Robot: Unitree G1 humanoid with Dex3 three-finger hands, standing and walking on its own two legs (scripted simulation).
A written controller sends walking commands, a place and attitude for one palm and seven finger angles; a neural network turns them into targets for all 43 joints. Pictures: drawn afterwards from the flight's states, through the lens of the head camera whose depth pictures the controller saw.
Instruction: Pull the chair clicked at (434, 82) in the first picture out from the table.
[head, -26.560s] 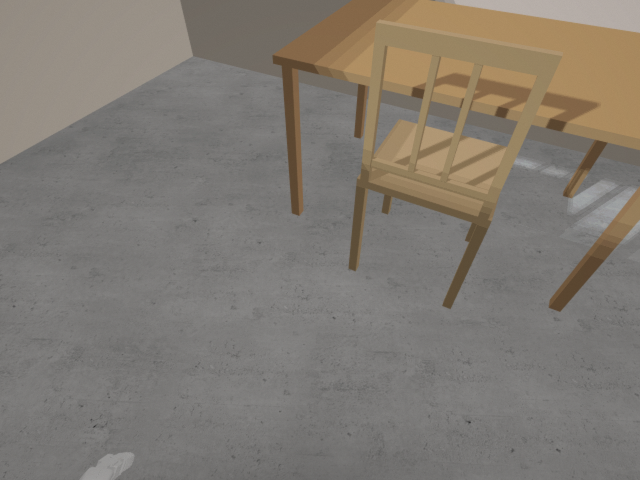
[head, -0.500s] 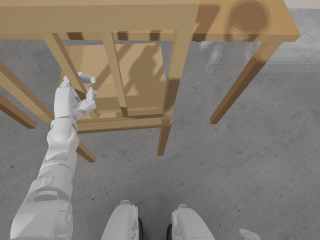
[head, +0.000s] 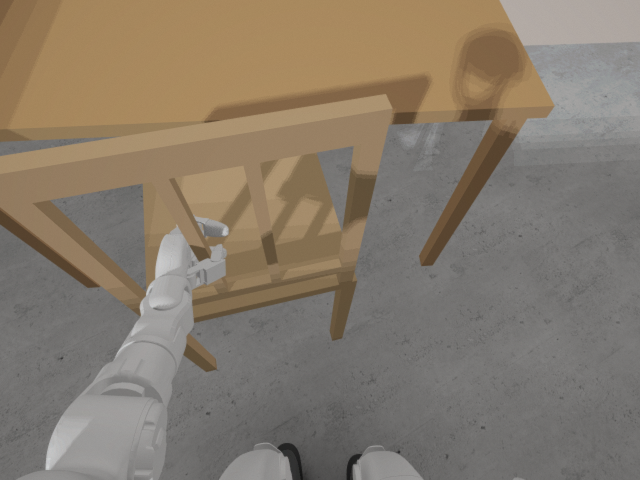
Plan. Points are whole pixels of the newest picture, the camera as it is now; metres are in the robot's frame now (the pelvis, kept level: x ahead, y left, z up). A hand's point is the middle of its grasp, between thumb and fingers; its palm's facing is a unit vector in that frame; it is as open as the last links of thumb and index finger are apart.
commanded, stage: step backward, pulling the chair out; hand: left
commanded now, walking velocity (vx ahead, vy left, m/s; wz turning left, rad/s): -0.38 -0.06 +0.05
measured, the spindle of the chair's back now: (199, 245) +0.42 +0.16 -0.04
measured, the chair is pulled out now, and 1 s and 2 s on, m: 0.09 0.24 0.27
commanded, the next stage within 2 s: none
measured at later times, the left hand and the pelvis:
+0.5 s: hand (227, 323) +0.31 +0.12 -0.05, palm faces +0.03 -0.99 -0.15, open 5.1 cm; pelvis -0.07 -0.01 +0.01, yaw +3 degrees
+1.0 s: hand (218, 370) +0.25 +0.12 -0.05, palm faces +0.08 -0.98 -0.17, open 5.2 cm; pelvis -0.13 -0.01 +0.00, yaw +3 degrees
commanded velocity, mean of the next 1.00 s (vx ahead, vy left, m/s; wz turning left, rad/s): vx -0.38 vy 0.03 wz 0.03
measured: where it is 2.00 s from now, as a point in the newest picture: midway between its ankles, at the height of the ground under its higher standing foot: outside the picture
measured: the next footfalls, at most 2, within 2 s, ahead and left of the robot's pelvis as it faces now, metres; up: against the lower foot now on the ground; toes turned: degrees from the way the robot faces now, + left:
left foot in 0.40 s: +0.01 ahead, +0.10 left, +0.00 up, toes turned +2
left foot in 1.06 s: -0.16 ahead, +0.16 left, +0.00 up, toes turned +4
